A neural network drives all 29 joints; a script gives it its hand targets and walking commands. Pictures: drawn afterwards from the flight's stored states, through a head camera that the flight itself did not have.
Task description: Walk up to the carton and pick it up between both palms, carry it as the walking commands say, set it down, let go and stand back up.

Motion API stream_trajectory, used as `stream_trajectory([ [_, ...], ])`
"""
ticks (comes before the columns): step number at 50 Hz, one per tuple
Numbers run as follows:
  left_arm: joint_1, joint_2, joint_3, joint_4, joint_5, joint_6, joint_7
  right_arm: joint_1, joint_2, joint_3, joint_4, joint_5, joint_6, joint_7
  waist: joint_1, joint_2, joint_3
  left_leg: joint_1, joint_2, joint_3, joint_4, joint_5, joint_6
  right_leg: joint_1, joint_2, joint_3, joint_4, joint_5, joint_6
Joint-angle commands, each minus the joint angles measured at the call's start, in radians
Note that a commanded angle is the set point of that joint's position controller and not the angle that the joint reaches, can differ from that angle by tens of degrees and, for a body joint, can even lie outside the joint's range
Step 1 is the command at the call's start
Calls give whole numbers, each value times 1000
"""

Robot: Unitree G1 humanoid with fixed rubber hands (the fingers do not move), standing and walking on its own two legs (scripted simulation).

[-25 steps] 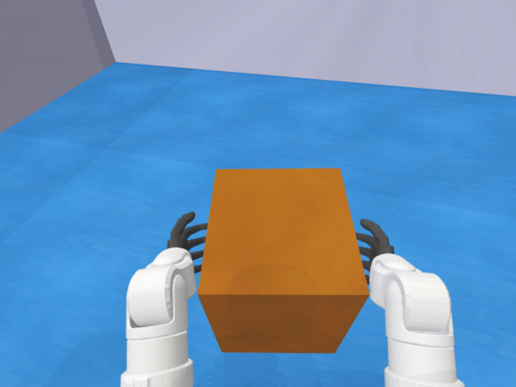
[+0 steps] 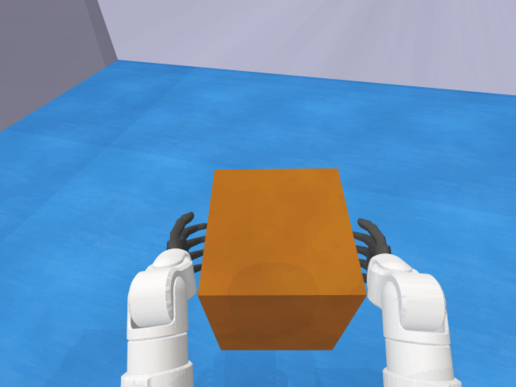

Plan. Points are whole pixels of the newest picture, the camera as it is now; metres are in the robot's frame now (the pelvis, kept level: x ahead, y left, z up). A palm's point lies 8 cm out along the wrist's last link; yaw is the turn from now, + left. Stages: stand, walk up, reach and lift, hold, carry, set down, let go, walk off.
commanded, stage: carry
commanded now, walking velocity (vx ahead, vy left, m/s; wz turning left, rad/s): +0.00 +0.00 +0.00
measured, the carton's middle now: (276, 264) +0.31 -0.01 +0.02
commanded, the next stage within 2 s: none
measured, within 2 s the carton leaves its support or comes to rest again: neither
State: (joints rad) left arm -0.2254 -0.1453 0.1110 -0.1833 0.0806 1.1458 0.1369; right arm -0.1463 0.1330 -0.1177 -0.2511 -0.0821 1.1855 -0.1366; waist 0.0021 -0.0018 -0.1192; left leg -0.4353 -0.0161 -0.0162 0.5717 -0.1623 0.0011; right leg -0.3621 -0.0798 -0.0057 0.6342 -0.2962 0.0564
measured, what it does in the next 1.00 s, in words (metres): stands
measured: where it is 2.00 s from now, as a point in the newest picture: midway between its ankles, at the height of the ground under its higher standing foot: outside the picture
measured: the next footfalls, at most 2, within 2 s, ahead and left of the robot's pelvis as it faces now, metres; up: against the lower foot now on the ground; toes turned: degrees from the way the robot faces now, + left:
none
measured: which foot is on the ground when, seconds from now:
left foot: down 0.00-1.00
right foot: down 0.00-1.00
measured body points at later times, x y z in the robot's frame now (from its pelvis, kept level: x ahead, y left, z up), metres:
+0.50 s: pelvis +0.00 +0.00 +0.00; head -0.02 +0.00 +0.45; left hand +0.30 +0.14 +0.08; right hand +0.28 -0.15 +0.07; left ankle +0.08 +0.12 -0.72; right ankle +0.02 -0.15 -0.72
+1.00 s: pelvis +0.00 +0.00 +0.00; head -0.02 +0.00 +0.45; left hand +0.30 +0.14 +0.07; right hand +0.29 -0.15 +0.06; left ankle +0.08 +0.12 -0.72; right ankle +0.02 -0.15 -0.72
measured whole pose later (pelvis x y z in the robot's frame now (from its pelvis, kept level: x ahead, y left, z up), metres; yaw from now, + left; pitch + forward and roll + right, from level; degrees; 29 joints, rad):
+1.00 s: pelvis +0.00 +0.00 +0.00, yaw +0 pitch +2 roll +0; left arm -0.20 -0.14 0.12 -0.10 0.08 1.00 0.13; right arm -0.15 0.13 -0.12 -0.14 -0.08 1.03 -0.13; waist 0.00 0.00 -0.10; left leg -0.43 -0.02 -0.02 0.57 -0.17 0.00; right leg -0.36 -0.08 -0.01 0.63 -0.30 0.05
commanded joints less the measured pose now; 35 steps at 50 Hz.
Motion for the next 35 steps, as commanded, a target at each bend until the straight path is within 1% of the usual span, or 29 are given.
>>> stream_trajectory([
  [1, -345, -884, -567, -145, -282, -48, -123, -546, 870, 628, -207, 292, -87, 114, 2, -50, -224, 136, 115, -85, -128, -83, 22, 19, -33, 62, -173, -92, -64],
  [2, -338, -807, -496, -15, -225, -64, -127, -542, 798, 552, -52, 243, -100, 124, 5, -7, -251, 177, 100, -68, -118, -73, 14, 13, -31, 62, -172, -95, -67],
  [3, -380, -873, -557, -152, -270, -75, -125, -564, 863, 600, -163, 282, -112, 126, 2, -15, -279, 196, 114, -86, -114, -45, 16, 24, -26, 56, -160, -52, -64],
  [4, -366, -839, -520, -63, -237, -80, -125, -531, 817, 549, -76, 234, -115, 124, 1, -15, -244, 184, 113, -81, -121, 13, 16, 21, -28, 40, -141, -8, -56],
  [5, -369, -893, -571, -156, -281, -70, -123, -542, 867, 610, -183, 281, -107, 119, 4, -29, -241, 167, 132, -93, -116, 72, 23, 43, -19, 32, -122, 7, -54],
  [6, -304, -812, -482, 32, -208, -86, -128, -519, 779, 527, -32, 215, -123, 122, 6, -29, -282, 189, 130, -83, -105, 80, 19, 50, -24, 32, -119, 33, -52],
  [7, -280, -800, -484, -2, -215, -93, -132, -508, 773, 547, -66, 221, -132, 122, 6, -92, -248, 158, 137, -94, -112, 55, 27, 52, -24, 43, -144, 2, -57],
  [8, -345, -898, -588, -183, -283, -77, -121, -527, 888, 643, -210, 293, -113, 115, 2, -32, -226, 161, 121, -74, -124, 21, 15, 40, -34, 35, -141, -24, -47],
  [9, -351, -824, -525, -61, -237, -87, -125, -486, 812, 548, -54, 229, -121, 121, 2, -19, -234, 165, 114, -72, -104, 19, 11, 16, -33, 49, -143, -38, -50],
  [10, -297, -796, -476, 41, -197, -88, -127, -509, 775, 538, -18, 216, -127, 123, 4, -55, -208, 152, 124, -88, -120, 3, 19, 19, -27, 51, -167, -41, -57],
  [12, -347, -840, -522, -48, -230, -99, -127, -551, 824, 581, -95, 245, -135, 121, 1, -58, -225, 182, 112, -66, -108, 35, 10, 14, -41, 56, -166, -21, -66],
  [14, -312, -817, -499, -16, -215, -111, -129, -540, 802, 573, -87, 235, -151, 119, 6, -58, -239, 176, 133, -87, -122, 29, 21, 49, -29, 41, -150, -7, -57],
  [15, -321, -813, -498, -13, -215, -117, -128, -555, 788, 555, -82, 234, -159, 120, 4, -3, -243, 183, 141, -100, -128, 32, 20, 41, -19, 34, -129, -21, -54],
  [16, -331, -810, -492, 1, -212, -124, -131, -541, 780, 551, -67, 220, -164, 121, 2, -61, -229, 156, 122, -80, -112, 1, 17, 36, -34, 49, -155, -24, -58],
  [17, -286, -835, -517, -30, -222, -109, -125, -515, 813, 579, -95, 238, -151, 115, 4, -27, -233, 165, 131, -87, -117, 60, 17, 52, -32, 31, -137, 0, -49],
  [18, -271, -758, -469, 33, -193, -129, -128, -465, 739, 519, 5, 191, -164, 118, 4, -34, -267, 202, 138, -83, -97, 102, 21, 55, -30, 46, -141, 26, -54],
  [20, -285, -790, -493, 23, -201, -132, -128, -514, 752, 541, -56, 207, -176, 118, 6, -40, -246, 157, 137, -93, -114, 77, 22, 80, -31, 37, -136, 16, -46],
  [21, -310, -842, -549, -100, -246, -131, -124, -537, 823, 617, -166, 262, -168, 117, 3, -59, -253, 191, 131, -71, -92, 75, 13, 53, -34, 35, -148, 0, -46],
  [22, -305, -784, -495, 2, -209, -134, -128, -490, 766, 544, -39, 206, -171, 115, 2, -70, -249, 201, 120, -74, -96, 84, 18, 49, -32, 44, -155, -1, -58],
  [23, -314, -806, -496, 2, -210, -133, -129, -542, 784, 566, -68, 224, -173, 118, 4, -88, -245, 175, 119, -83, -112, 30, 20, 54, -35, 48, -148, -13, -59],
  [26, -277, -788, -493, 34, -191, -141, -131, -515, 753, 542, -50, 208, -186, 124, 4, -29, -236, 160, 134, -91, -139, -7, 15, 51, -21, 22, -124, -43, -51],
  [27, -358, -833, -541, -63, -227, -140, -125, -570, 800, 588, -121, 248, -181, 123, 4, 6, -199, 151, 133, -97, -169, -58, 10, 33, -12, 29, -127, -56, -57],
  [29, -291, -772, -490, 31, -195, -132, -127, -491, 752, 539, -12, 205, -172, 120, 7, -41, -200, 132, 145, -127, -196, -135, 20, 51, 3, 17, -133, -81, -59],
  [30, -283, -760, -460, 75, -174, -137, -130, -511, 758, 535, 18, 193, -176, 117, 5, -82, -217, 137, 136, -110, -162, -86, 26, 68, -25, 42, -155, -61, -66],
  [31, -289, -691, -402, 180, -130, -160, -134, -501, 672, 466, 125, 147, -198, 127, 3, -49, -228, 163, 123, -94, -153, -52, 10, 47, -33, 54, -164, -73, -68],
  [32, -356, -784, -499, 26, -202, -175, -137, -553, 757, 537, -32, 202, -221, 126, 2, -42, -249, 182, 110, -64, -110, 12, 3, 46, -40, 51, -166, -27, -70],
  [33, -394, -777, -504, 0, -213, -185, -137, -521, 759, 521, 14, 189, -220, 125, -1, -35, -243, 216, 128, -79, -111, 99, 2, 30, -37, 60, -161, 22, -65],
  [34, -395, -884, -603, -174, -283, -173, -131, -583, 854, 627, -213, 272, -218, 118, 5, -24, -252, 208, 144, -91, -104, 151, 19, 63, -24, 24, -129, 72, -53],
  [35, -328, -788, -506, -7, -210, -172, -129, -520, 770, 545, -39, 215, -213, 121, 6, -44, -271, 208, 145, -85, -103, 159, 14, 70, -22, 30, -134, 55, -51],
])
